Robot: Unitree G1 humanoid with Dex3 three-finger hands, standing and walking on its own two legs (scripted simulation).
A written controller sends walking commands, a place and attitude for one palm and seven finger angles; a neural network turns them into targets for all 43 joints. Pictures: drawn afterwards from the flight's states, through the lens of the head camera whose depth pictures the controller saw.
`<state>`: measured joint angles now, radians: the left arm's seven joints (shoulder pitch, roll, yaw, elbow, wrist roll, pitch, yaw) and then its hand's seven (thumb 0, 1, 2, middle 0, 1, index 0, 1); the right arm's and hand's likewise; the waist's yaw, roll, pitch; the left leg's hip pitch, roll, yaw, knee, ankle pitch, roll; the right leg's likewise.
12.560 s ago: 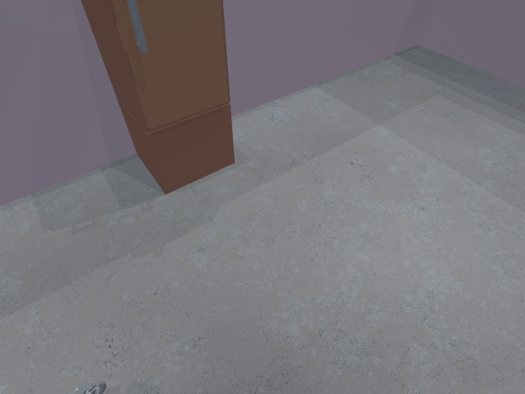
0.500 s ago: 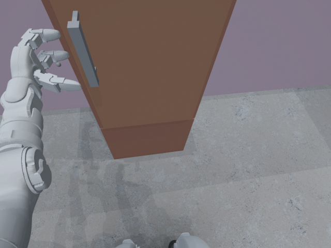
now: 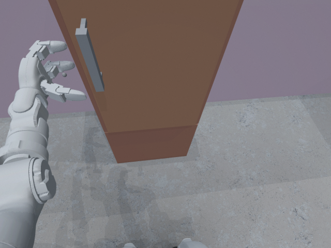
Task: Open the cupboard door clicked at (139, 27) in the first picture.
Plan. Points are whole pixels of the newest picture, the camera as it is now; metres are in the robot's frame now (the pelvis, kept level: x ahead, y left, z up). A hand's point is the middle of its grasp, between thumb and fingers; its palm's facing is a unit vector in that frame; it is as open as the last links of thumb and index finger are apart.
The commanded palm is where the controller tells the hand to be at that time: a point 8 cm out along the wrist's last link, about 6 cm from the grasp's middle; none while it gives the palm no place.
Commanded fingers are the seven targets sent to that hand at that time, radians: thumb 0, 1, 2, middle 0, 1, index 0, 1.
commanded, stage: move the hooked fingers beside the handle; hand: left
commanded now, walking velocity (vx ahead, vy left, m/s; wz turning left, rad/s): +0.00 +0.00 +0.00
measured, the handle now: (92, 58) +0.56 +0.15 +0.11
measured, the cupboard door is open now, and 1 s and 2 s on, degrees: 0 0 0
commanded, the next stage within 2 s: slide the fingers in behind the handle in 0.28 s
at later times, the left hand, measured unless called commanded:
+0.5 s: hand (63, 74) +0.50 +0.21 +0.11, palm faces +0.06 -1.00 +0.00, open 14.0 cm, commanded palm +0.48 +0.25 +0.11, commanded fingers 0.00 -0.50 0.30 -0.30 -1.20 -0.30 -1.20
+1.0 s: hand (82, 73) +0.50 +0.17 +0.11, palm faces +0.04 -1.00 +0.01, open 14.0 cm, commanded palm +0.48 +0.21 +0.11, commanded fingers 0.00 -0.50 0.30 -0.30 -1.20 -0.30 -1.20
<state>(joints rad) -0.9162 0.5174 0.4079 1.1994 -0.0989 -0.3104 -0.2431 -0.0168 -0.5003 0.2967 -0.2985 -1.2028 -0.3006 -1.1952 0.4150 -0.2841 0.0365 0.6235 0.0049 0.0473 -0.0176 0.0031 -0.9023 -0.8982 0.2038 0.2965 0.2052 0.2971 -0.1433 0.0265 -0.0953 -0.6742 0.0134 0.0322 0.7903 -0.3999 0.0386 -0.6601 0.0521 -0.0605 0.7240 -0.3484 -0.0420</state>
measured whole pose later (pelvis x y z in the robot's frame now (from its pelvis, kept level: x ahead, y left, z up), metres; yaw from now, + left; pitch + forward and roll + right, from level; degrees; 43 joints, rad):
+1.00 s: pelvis +0.00 +0.01 +0.00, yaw +0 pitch +17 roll -2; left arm -0.96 0.41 0.34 1.20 -0.09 -0.34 -0.13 -0.02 -0.50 0.30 -0.30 -1.20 -0.30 -1.20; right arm 0.43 -0.27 0.03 0.65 -0.01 0.03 0.02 0.00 -0.90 -0.90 0.20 0.30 0.20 0.30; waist -0.15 0.04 -0.10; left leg -0.71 0.00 0.03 0.83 -0.41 0.05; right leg -0.69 0.04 -0.06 0.76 -0.36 -0.03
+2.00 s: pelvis -0.01 -0.01 +0.00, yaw +1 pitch +17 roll -1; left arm -0.99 0.37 0.32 1.23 -0.08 -0.37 -0.04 -0.02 -0.50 0.30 -0.30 -1.20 -0.29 -1.20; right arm 0.43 -0.28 0.02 0.66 -0.01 0.00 0.01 0.00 -0.90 -0.90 0.20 0.30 0.20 0.30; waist -0.16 0.04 -0.09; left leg -0.71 0.01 0.02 0.80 -0.38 0.02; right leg -0.71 0.05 -0.07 0.77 -0.35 -0.06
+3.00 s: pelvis -0.01 +0.00 +0.00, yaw +0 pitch +17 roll -1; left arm -0.96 0.34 0.32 1.19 -0.07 -0.36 -0.02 0.00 0.75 0.81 -0.37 -1.35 -0.37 -1.34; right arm 0.43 -0.27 0.02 0.65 -0.02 0.02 0.02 0.00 -0.90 -0.90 0.20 0.30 0.20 0.30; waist -0.16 0.04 -0.11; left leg -0.71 0.01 0.04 0.81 -0.40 0.03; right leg -0.70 0.05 -0.05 0.77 -0.36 -0.05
